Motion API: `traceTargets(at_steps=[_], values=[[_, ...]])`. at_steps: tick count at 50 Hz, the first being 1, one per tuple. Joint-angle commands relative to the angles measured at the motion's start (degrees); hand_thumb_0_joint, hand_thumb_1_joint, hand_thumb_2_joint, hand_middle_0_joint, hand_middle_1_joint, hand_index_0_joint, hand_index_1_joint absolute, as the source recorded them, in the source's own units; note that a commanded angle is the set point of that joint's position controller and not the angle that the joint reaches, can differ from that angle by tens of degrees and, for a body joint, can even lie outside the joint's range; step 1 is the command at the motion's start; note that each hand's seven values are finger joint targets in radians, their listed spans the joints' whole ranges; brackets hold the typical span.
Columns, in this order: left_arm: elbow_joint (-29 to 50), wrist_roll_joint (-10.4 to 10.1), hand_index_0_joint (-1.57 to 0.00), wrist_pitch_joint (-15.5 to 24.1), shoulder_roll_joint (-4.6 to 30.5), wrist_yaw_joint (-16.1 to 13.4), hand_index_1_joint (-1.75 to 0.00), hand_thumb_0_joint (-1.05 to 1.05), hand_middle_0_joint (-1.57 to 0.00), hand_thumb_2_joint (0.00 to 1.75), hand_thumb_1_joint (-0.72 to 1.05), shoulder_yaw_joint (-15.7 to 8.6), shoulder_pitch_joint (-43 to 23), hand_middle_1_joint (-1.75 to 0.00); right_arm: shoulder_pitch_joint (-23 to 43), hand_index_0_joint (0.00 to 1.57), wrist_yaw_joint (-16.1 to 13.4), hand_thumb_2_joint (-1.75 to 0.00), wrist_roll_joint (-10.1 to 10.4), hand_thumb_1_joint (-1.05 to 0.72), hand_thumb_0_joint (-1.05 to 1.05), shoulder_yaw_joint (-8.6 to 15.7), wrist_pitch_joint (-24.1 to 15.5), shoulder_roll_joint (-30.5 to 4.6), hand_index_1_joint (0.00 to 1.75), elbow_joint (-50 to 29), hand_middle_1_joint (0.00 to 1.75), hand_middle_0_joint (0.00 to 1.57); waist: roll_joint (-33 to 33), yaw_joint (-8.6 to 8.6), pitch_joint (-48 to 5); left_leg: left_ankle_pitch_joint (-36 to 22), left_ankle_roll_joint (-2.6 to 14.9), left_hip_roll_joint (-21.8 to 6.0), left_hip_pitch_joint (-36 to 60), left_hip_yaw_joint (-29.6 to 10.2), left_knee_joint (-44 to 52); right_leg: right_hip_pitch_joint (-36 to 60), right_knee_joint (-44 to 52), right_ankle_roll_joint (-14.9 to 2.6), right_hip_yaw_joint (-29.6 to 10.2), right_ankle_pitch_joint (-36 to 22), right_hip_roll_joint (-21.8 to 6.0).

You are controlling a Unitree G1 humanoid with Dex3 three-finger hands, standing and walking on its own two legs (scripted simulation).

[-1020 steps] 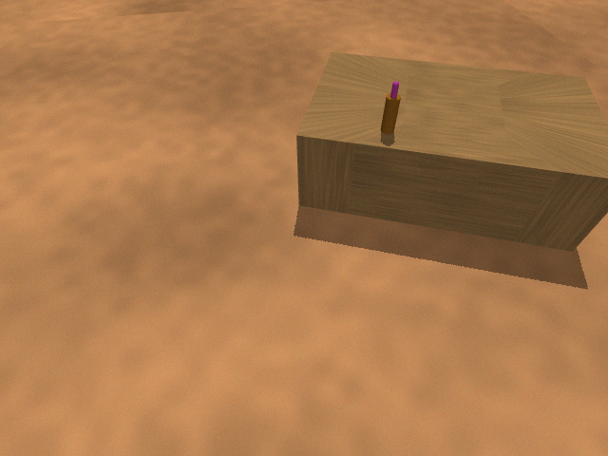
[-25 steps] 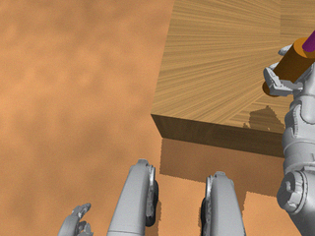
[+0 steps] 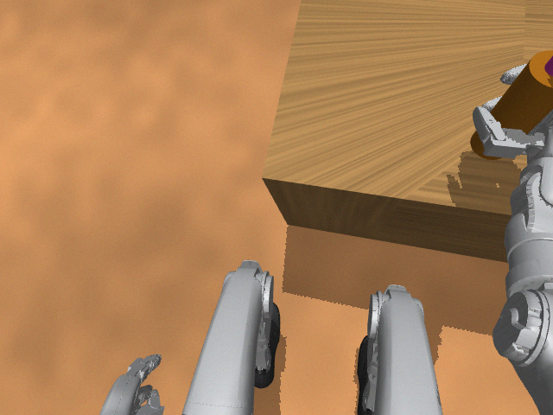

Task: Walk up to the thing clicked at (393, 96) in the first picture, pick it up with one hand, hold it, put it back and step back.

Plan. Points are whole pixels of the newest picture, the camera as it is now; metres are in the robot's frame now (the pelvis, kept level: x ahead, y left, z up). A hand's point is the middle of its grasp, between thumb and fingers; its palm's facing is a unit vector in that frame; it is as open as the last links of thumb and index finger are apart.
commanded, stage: lower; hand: right
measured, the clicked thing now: (531, 97) +0.51 -0.22 +0.02
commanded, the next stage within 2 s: loosen in 0.56 s
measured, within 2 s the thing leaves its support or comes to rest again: rests again in 1.62 s
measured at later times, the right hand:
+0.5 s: hand (492, 126) +0.51 -0.22 -0.06, palm faces +0.23 +0.97 -0.03, open 7.7 cm
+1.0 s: hand (498, 122) +0.51 -0.22 -0.05, palm faces +0.23 +0.97 -0.03, open 8.1 cm
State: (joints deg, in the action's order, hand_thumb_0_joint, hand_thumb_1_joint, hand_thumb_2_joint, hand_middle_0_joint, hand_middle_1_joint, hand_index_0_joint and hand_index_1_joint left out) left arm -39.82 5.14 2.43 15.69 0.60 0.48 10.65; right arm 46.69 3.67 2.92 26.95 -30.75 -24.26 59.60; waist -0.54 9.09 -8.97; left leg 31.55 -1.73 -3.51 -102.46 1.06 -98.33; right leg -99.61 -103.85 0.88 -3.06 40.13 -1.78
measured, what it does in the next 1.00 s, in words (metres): lowers itself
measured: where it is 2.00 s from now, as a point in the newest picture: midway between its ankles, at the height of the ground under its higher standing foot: (315, 377)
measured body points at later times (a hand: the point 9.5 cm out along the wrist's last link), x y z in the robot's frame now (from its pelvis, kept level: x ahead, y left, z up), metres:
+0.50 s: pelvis -0.01 +0.00 -0.05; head +0.22 -0.03 +0.34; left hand +0.06 +0.29 -0.17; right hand +0.49 -0.27 -0.06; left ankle +0.10 +0.14 -0.48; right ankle +0.04 -0.13 -0.48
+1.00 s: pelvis -0.02 +0.00 -0.06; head +0.21 -0.03 +0.33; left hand +0.06 +0.29 -0.18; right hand +0.50 -0.27 -0.05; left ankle +0.10 +0.14 -0.48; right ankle +0.04 -0.13 -0.48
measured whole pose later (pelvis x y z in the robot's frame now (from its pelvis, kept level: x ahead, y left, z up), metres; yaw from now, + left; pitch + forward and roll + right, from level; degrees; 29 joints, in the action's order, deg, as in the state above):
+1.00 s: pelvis -0.02 +0.00 -0.06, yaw -1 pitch +37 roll +3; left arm -39.3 4.4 0.0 17.0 1.1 -0.2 10.4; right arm 52.6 3.1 1.8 26.7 -27.3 -25.4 57.7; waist -1.0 8.8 -7.9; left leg 32.3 -2.1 -4.7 -113.3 0.3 -109.2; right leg -110.8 -114.9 0.7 -3.5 40.8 -0.1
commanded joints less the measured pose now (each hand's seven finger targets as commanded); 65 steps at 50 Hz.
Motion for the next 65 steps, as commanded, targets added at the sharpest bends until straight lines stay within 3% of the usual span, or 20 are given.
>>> traceTargets(at_steps=[1, 5, 8, 10, 20, 23, 25, 27, 30, 34, 35, 36, 44, 47, 52, 53, 55, 57, 59, 65], values=[[1.62, -0.07, -0.21, 0.44, 12.05, -0.85, -0.3, 0.0, -0.21, 0.9, 0.9, -5.07, 10.44, -0.3, 28.84, 1.35, -0.3, -1.34, 1.55, -0.43, 0.0, 2.21, -7.01, -17.34, 1.43, -20.29, 1.43, 1.32, -12.21, -0.71, -44.05, -12.3, 3.78, 1.91, 24.5, 0.27, 6.64, 23.91, 12.32, -1.16, 0.54, -18.77, 1.38], [1.58, -0.14, -0.21, 0.04, 11.82, -0.7, -0.3, 0.0, -0.21, 0.9, 0.9, -4.86, 10.38, -0.31, 26.94, 1.36, -0.44, -1.35, 1.52, -0.43, 0.0, 0.85, -5.97, -14.31, 1.45, -18.57, 1.45, 1.33, -10.44, 0.03, -44.97, -13.94, 3.62, 1.59, 24.84, 0.34, 5.09, 22.27, 9.95, -1.23, 0.84, -19.6, 1.58], [1.49, -0.18, -0.21, -0.27, 12.59, -0.68, -0.3, 0.0, -0.2, 0.89, 0.9, -5.33, 10.8, -0.3, 29.1, 1.37, -0.92, -1.37, 1.02, -0.43, 0.0, 3.04, -5.81, -18.68, 1.46, -21.79, 1.46, 1.34, -12.23, -0.79, -45.29, -12.8, 3.82, 1.57, 22.79, 0.39, 4.0, 22.05, 9.52, -1.1, 0.66, -19.19, 1.54], [1.42, -0.37, -0.21, -0.4, 12.35, -0.62, -0.3, 0.0, -0.2, 0.89, 0.91, -5.2, 10.84, -0.3, 27.03, 1.39, -0.67, -1.38, 1.02, -0.44, 0.0, 1.05, -4.84, -14.22, 1.48, -17.66, 1.48, 1.36, -10.03, 0.64, -43.24, -12.0, 3.63, 1.46, 22.54, 0.68, 3.74, 19.97, 9.36, -1.16, 0.77, -17.19, 1.74], [1.74, -0.35, -0.21, -0.94, 12.76, -0.39, -0.3, 0.0, -0.2, 0.88, 0.91, -5.37, 10.7, -0.3, 29.41, 1.39, -0.9, -1.39, 0.55, -0.42, 0.0, 2.54, -4.62, -17.28, 1.48, -20.58, 1.48, 1.35, -10.84, -0.4, -43.82, -11.52, 3.61, 1.07, 21.45, 0.05, 1.35, 15.75, 6.52, -1.42, 1.51, -15.75, 1.97], [1.73, -0.35, -0.21, -1.19, 12.73, -0.33, -0.3, 0.0, -0.21, 0.88, 0.91, -5.35, 10.85, -0.3, 29.02, 1.4, -1.08, -1.39, 0.32, -0.43, 0.0, 2.68, -4.53, -17.04, 1.49, -19.79, 1.49, 1.36, -10.2, -0.19, -43.83, -11.63, 3.66, 1.03, 20.94, 0.33, 0.51, 15.42, 6.11, -1.31, 1.28, -16.14, 2.0], [1.7, -0.37, -0.21, -1.09, 12.51, -0.24, -0.3, 0.0, -0.21, 0.89, 0.91, -5.13, 10.91, -0.3, 27.79, 1.39, -0.68, -1.38, 0.43, -0.43, 0.0, 0.75, -3.98, -13.5, 1.48, -17.72, 1.48, 1.36, -10.33, 0.56, -42.62, -12.12, 3.77, 1.07, 19.01, 0.74, -0.17, 16.39, 6.04, -1.05, 1.07, -17.33, 1.89], [1.45, -0.2, -0.21, -1.37, 13.19, -0.39, -0.3, 0.0, -0.21, 0.88, 0.91, -5.47, 11.09, -0.3, 31.8, 1.38, -1.03, -1.38, 0.05, -0.42, 0.0, 2.68, -4.5, -18.0, 1.48, -21.16, 1.47, 1.35, -12.35, 0.07, -43.32, -10.99, 3.76, 0.97, 17.79, 0.53, -0.57, 16.32, 5.52, -1.04, 1.01, -16.48, 1.94], [1.62, -0.38, -0.21, -1.6, 12.89, -0.31, -0.3, 0.0, -0.21, 0.88, 0.91, -5.37, 10.65, -0.3, 30.15, 1.38, -0.85, -1.38, 0.19, -0.43, 0.0, 1.12, -3.68, -14.55, 1.47, -16.86, 1.47, 1.35, -9.77, 1.11, -40.72, -9.1, 3.54, 0.92, 17.52, 0.87, -0.32, 13.75, 5.5, -1.28, 0.89, -13.42, 2.02], [1.74, -0.47, -0.22, -1.61, 13.1, -0.3, -0.3, 0.0, -0.22, 0.87, 0.91, -5.41, 10.82, -0.3, 31.47, 1.38, -0.63, -1.33, -0.17, -0.32, 0.0, 1.14, -3.55, -15.88, 1.45, -16.99, 1.45, 1.34, -9.72, 0.93, -41.72, -8.17, 3.43, 0.76, 17.7, 0.59, -0.59, 11.9, 4.66, -1.54, 1.35, -11.77, 2.16], [1.87, -0.64, -0.23, -1.74, 13.19, -0.36, -0.29, 0.0, -0.21, 0.85, 0.96, -5.38, 11.27, -0.31, 30.74, 1.3, -0.97, -1.25, -0.09, -0.25, 0.0, 3.02, -3.4, -17.58, 1.37, -17.99, 1.37, 1.28, -9.12, 0.45, -42.64, -9.41, 3.35, 0.72, 18.58, 0.63, -0.85, 12.86, 4.38, -1.49, 1.38, -13.23, 2.09], [1.89, -0.51, -0.23, -1.82, 13.21, -0.37, -0.29, 0.0, -0.21, 0.85, 0.96, -5.54, 11.22, -0.31, 30.77, 1.28, -0.74, -1.17, -0.28, -0.23, 0.0, 0.63, -3.07, -14.93, 1.29, -17.25, 1.29, 1.25, -9.27, 1.26, -42.77, -9.55, 3.3, 0.6, 19.23, 0.42, -0.55, 12.36, 4.14, -1.56, 1.71, -12.9, 2.19], [2.14, -0.65, -0.23, -1.89, 13.15, -0.4, -0.29, 0.0, -0.21, 0.86, 0.95, -5.5, 11.14, -0.31, 31.28, 1.11, -0.71, -0.58, -0.35, 0.04, 0.0, 0.67, -2.03, -15.09, 0.85, -17.18, 0.85, 1.11, -8.45, 1.2, -42.04, -8.17, 3.33, 0.63, 18.3, 0.81, -0.6, 11.34, 4.54, -1.63, 1.34, -11.6, 2.18], [2.01, -0.96, -0.22, -1.86, 13.11, -0.49, -0.29, 0.0, -0.21, 0.88, 0.93, -5.33, 10.74, -0.31, 29.98, 0.96, -0.51, -0.52, 0.02, 0.16, 0.0, -0.44, -1.37, -12.82, 0.74, -15.22, 0.74, 0.95, -8.61, 1.4, -40.18, -7.91, 3.41, 0.59, 16.55, 0.98, -0.67, 11.78, 4.78, -1.49, 1.27, -11.66, 2.13], [2.63, -1.0, -0.22, -2.35, 13.06, -0.36, -0.3, 0.0, -0.21, 0.88, 0.93, -5.12, 10.98, -0.31, 28.26, 0.81, -0.96, -0.42, -0.6, 0.2, 0.0, 1.63, -0.57, -15.28, 0.61, -13.1, 0.61, 0.8, -7.89, 0.36, -38.49, -6.81, 3.46, 0.77, 16.18, 1.07, -0.61, 10.39, 5.23, -1.54, 1.1, -10.74, 2.05], [2.52, -0.87, -0.21, -2.4, 12.89, -0.23, -0.3, 0.0, -0.21, 0.89, 0.92, -5.09, 10.96, -0.31, 27.8, 0.8, -0.59, -0.4, -0.59, 0.2, 0.0, -0.41, -0.43, -12.48, 0.59, -11.47, 0.59, 0.8, -7.79, 1.23, -37.92, -7.12, 3.43, 0.71, 16.3, 1.14, -0.75, 9.48, 5.17, -1.54, 1.09, -10.81, 2.13], [2.98, -0.98, -0.21, -2.55, 13.08, -0.09, -0.3, 0.0, -0.21, 0.89, 0.91, -5.12, 11.0, -0.31, 27.94, 0.74, -0.85, -0.39, -0.5, 0.22, 0.0, 2.47, -0.56, -16.14, 0.56, -13.77, 0.56, 0.74, -7.93, 0.1, -39.46, -8.03, 3.45, 0.65, 17.69, 1.07, -1.14, 9.69, 4.97, -1.55, 1.14, -12.05, 2.14], [3.03, -0.88, -0.21, -2.74, 12.73, -0.03, -0.3, 0.0, -0.21, 0.89, 0.91, -5.0, 11.25, -0.31, 26.85, 0.69, -0.41, -0.36, -0.75, 0.2, 0.0, 0.66, -0.16, -13.14, 0.52, -11.52, 0.52, 0.69, -7.09, 1.16, -39.17, -8.96, 3.41, 0.76, 17.65, 1.06, -1.13, 9.64, 4.41, -1.62, 1.24, -13.06, 2.12], [3.38, -0.91, -0.21, -2.91, 12.77, -0.07, -0.3, 0.0, -0.21, 0.88, 0.92, -5.14, 11.54, -0.31, 28.34, 0.64, -0.62, -0.33, -0.67, 0.22, 0.0, 2.29, -0.36, -15.5, 0.48, -13.69, 0.47, 0.65, -6.7, 0.66, -39.58, -9.11, 3.45, 0.79, 18.39, 0.88, -1.03, 8.69, 4.29, -1.76, 1.26, -12.85, 2.11], [3.59, -1.09, -0.21, -3.03, 12.88, -0.09, -0.31, 0.0, -0.21, 0.89, 0.9, -5.17, 10.93, -0.31, 29.37, 0.45, -0.47, -0.25, -0.73, 0.25, 0.0, 1.55, -0.47, -15.9, 0.33, -14.61, 0.33, 0.45, -7.99, 0.95, -38.35, -5.61, 3.39, 0.78, 16.62, 1.02, -0.3, 8.51, 5.21, -1.93, 1.23, -8.78, 2.13]])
